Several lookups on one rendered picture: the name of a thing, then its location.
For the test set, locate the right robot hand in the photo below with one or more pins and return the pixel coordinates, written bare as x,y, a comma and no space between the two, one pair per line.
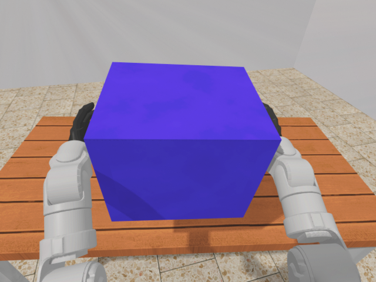
273,118

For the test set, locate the carton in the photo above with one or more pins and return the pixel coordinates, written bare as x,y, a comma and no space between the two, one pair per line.
171,142

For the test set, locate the left robot hand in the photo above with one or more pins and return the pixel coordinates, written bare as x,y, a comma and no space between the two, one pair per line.
81,122

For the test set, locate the robot right upper arm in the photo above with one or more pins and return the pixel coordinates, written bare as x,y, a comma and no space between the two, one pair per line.
320,263

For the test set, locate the left robot forearm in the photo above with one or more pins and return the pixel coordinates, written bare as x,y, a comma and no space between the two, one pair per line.
67,203

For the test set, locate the table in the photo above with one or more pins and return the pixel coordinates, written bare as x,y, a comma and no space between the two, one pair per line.
344,193

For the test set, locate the robot left upper arm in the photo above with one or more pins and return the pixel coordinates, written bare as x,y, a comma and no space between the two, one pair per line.
89,271

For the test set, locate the right robot forearm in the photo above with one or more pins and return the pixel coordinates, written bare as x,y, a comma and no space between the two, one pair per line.
306,218

